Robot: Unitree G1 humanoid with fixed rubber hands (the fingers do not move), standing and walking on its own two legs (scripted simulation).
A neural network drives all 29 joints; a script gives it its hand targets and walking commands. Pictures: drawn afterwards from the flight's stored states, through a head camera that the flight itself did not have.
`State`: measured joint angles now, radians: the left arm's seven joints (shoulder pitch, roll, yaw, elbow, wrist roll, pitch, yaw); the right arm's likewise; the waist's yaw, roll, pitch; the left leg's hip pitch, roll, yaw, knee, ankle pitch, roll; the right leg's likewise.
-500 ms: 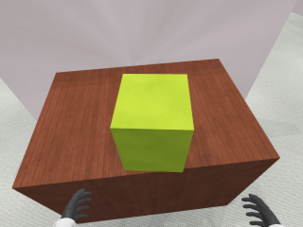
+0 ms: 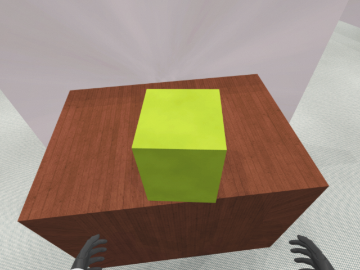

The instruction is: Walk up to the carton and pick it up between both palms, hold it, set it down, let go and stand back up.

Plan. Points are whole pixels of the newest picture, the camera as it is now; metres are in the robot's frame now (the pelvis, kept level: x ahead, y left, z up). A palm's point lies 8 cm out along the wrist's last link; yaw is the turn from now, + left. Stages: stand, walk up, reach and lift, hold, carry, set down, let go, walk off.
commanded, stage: stand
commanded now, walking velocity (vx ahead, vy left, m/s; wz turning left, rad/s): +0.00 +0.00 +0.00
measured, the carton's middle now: (182, 147) +0.42 -0.01 +0.00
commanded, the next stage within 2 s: none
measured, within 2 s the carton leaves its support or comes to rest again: neither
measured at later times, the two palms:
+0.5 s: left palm out of the picture +0.13 +0.25 -0.10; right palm out of the picture +0.07 -0.29 -0.09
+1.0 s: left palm out of the picture +0.12 +0.25 -0.10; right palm out of the picture +0.07 -0.29 -0.09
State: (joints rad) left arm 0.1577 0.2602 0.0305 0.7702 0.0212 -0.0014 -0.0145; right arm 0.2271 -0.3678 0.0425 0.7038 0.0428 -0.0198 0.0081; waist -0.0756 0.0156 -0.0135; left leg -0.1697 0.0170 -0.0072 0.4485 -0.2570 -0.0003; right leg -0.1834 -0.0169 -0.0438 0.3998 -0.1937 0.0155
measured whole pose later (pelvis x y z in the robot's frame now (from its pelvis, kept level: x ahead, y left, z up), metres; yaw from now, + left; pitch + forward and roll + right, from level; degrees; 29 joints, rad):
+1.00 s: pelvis -0.02 +0.00 +0.00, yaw +0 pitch -3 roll -1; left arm 0.16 0.26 0.03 0.88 0.02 -0.01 -0.02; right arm 0.23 -0.37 0.04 0.81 0.04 -0.02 0.01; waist -0.08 0.02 -0.01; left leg -0.17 0.02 -0.01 0.45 -0.23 0.00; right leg -0.18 -0.02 -0.04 0.40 -0.17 0.01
